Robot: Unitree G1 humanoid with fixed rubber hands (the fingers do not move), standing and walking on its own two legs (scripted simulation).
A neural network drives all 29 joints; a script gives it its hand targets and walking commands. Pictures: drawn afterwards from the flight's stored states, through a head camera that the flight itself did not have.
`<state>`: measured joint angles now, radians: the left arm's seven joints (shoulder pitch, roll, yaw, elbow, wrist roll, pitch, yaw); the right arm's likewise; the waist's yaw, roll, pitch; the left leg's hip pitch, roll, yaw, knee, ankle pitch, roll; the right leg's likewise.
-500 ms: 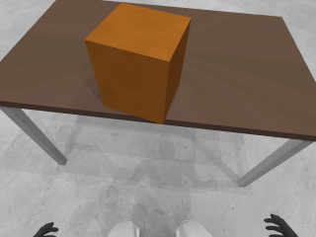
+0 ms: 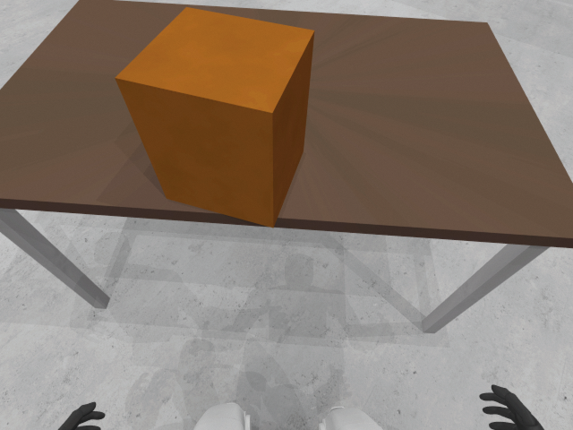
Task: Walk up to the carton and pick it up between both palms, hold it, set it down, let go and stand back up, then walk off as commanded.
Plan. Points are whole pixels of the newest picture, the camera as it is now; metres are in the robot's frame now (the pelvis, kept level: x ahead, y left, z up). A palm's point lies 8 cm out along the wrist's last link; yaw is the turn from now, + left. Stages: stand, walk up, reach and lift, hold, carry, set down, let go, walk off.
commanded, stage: walk up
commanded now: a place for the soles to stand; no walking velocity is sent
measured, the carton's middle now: (232, 123) +0.55 +0.12 +0.08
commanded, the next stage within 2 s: none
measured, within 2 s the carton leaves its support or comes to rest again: neither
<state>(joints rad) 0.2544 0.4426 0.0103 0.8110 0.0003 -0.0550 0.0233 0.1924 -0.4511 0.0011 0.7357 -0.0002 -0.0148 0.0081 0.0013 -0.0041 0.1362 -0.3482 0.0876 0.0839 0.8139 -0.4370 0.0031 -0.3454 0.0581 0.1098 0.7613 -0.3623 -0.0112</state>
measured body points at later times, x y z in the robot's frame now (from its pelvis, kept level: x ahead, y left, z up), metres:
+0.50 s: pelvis -0.01 +0.00 +0.01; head +0.02 +0.00 +0.45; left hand +0.09 +0.32 -0.10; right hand +0.11 -0.33 -0.08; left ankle +0.00 +0.12 -0.71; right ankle +0.01 -0.14 -0.71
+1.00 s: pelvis -0.01 +0.00 +0.01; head +0.02 -0.01 +0.45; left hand +0.09 +0.32 -0.10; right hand +0.10 -0.33 -0.09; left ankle +0.00 +0.12 -0.71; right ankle +0.01 -0.14 -0.71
